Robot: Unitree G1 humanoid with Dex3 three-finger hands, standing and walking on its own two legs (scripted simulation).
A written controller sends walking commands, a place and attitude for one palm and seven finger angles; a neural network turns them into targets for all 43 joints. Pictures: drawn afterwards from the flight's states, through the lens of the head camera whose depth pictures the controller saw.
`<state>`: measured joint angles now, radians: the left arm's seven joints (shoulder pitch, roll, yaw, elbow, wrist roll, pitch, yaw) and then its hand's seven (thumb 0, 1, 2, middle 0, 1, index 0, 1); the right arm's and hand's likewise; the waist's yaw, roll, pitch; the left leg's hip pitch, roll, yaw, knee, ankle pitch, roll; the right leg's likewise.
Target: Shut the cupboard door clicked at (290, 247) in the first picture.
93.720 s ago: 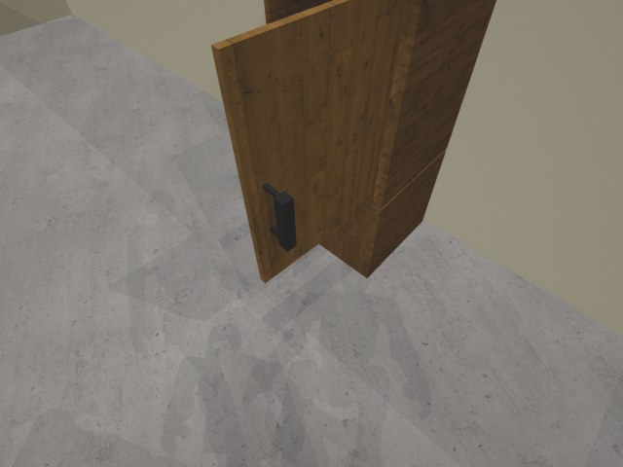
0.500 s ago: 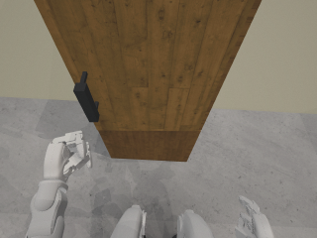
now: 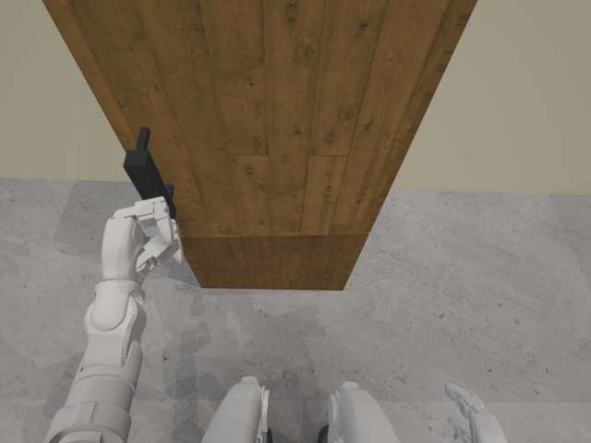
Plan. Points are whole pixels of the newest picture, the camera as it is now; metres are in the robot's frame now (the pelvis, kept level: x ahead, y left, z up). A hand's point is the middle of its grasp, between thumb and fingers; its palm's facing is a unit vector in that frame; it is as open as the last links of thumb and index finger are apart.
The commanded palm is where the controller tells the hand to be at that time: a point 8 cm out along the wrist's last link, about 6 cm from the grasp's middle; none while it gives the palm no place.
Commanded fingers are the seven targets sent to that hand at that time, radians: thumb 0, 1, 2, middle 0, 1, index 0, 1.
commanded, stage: bring the fist close to the handle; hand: left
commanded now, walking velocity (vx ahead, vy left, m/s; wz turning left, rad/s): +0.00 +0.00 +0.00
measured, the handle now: (155, 178) +0.47 +0.23 +0.02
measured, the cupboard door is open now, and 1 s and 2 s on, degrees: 3 0 0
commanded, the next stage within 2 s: push the door shut along its arc in 0.34 s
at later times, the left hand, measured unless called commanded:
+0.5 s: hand (172, 242) +0.36 +0.18 +0.03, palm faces +0.09 -1.00 -0.02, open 3.1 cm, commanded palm +0.34 +0.23 +0.03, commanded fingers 0.00 0.90 0.90 -1.30 -1.50 -1.30 -1.50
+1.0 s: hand (176, 211) +0.41 +0.19 +0.03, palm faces -0.04 -1.00 -0.04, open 3.2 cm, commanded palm +0.41 +0.22 +0.03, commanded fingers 0.00 0.90 0.90 -1.30 -1.50 -1.30 -1.50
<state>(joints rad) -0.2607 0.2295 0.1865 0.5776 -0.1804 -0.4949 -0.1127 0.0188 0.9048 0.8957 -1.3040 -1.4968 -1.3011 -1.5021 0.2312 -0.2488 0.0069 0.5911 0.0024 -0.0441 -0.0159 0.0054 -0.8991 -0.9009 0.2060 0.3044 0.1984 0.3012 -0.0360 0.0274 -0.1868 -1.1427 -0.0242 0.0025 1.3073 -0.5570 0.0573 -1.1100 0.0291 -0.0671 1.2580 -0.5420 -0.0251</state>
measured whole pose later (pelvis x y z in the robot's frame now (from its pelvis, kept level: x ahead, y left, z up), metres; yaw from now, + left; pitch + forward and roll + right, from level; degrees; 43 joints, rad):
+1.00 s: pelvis -0.01 -0.01 -0.01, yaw +0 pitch +24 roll -3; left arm -0.54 0.35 0.27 0.89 -0.20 -0.53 -0.31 0.02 0.90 0.90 -1.34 -1.50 -1.33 -1.50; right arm 0.28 -0.27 0.00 0.63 0.02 0.00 -0.03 0.00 -0.90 -0.90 0.21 0.30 0.20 0.30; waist -0.06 0.03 -0.17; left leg -1.20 -0.02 -0.01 1.33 -0.55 0.05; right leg -1.16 0.03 -0.08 1.28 -0.54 -0.04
